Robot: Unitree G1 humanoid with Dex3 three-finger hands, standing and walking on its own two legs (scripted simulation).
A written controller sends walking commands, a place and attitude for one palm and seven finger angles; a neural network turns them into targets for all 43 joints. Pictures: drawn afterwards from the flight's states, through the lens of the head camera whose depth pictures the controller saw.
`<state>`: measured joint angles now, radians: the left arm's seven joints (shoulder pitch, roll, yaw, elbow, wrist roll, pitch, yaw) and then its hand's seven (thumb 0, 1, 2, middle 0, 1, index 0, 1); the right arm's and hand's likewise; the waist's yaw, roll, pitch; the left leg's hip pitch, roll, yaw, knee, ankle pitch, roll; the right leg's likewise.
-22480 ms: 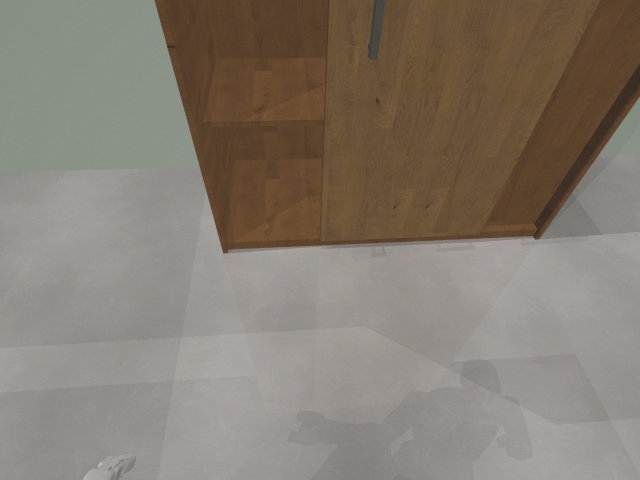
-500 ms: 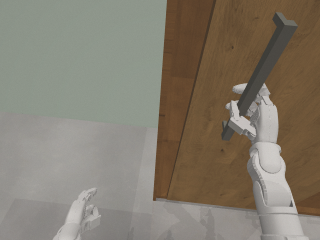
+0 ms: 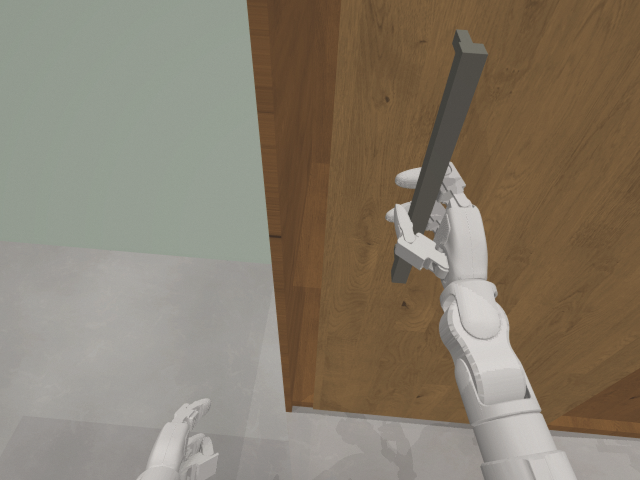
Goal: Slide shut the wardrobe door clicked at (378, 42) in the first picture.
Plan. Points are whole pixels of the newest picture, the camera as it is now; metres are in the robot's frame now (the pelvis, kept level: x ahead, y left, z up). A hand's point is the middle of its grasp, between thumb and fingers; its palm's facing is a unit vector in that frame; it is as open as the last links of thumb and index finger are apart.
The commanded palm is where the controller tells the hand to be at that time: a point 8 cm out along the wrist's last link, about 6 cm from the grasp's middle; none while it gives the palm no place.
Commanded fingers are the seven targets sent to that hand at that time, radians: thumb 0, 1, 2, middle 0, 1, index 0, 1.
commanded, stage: stop walking and hold the door there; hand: right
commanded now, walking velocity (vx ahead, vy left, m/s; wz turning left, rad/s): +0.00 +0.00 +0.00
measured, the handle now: (423, 183) +0.40 -0.09 +0.19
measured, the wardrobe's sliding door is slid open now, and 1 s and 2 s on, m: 0.06 0.06 0.06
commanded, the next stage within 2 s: loosen the grip on the handle in 0.14 s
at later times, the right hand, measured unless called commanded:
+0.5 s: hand (410, 235) +0.35 -0.08 +0.16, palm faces +0.01 +1.00 -0.04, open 9.6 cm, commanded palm +0.32 -0.12 +0.15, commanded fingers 0.00 0.55 -0.20 0.40 1.33 0.40 1.33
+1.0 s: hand (408, 241) +0.34 -0.08 +0.15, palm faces -0.07 +0.99 -0.08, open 14.6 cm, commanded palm +0.33 -0.14 +0.15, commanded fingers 0.00 0.55 -0.20 0.25 1.15 0.25 1.15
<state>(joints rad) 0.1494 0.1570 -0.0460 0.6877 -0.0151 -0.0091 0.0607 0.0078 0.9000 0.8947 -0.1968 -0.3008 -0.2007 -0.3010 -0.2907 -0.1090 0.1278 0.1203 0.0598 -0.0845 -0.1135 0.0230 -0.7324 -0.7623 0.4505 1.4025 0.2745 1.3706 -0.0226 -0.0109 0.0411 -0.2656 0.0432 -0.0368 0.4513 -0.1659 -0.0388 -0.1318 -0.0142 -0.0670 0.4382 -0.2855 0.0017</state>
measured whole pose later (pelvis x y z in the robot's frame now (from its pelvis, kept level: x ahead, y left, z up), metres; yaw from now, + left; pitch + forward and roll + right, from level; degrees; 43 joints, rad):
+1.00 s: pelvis -0.01 +0.02 -0.01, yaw -1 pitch +1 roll -1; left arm 0.26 0.24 -0.02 0.66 -0.03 -0.22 0.03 0.01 0.90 0.90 -0.19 -0.30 -0.20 -0.30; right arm -0.36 -0.15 0.00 0.33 0.12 -0.27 0.03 -0.01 0.55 -0.20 0.34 1.18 0.26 1.16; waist 0.00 -0.02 -0.02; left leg -0.39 0.02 -0.01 0.56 -0.19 -0.01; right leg -0.27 -0.03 -0.01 0.56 -0.31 0.02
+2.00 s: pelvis +0.01 +0.02 -0.01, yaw -2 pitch +0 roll +0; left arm 0.24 0.23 -0.04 0.60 -0.03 -0.25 0.04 0.01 0.90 0.90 -0.20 -0.30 -0.20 -0.30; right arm 0.09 -0.22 -0.09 -0.12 0.20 -0.18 0.18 -0.02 0.55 -0.20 0.25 1.15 0.25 1.15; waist -0.04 -0.05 -0.06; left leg -0.33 0.02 0.02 0.58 -0.25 -0.01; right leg -0.23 -0.03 0.01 0.59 -0.37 0.02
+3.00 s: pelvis +0.01 +0.01 -0.01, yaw -3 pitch -3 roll +1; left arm 0.22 0.22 -0.04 0.62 0.00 -0.24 0.07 0.01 0.90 0.90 -0.20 -0.30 -0.20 -0.30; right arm 0.40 -0.28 -0.18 -0.43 0.10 -0.04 -0.04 -0.01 0.33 -0.30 0.24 1.02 0.24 1.02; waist -0.07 -0.06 -0.03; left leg -0.23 0.03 0.03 0.51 -0.23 -0.02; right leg -0.14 -0.02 0.03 0.55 -0.35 0.01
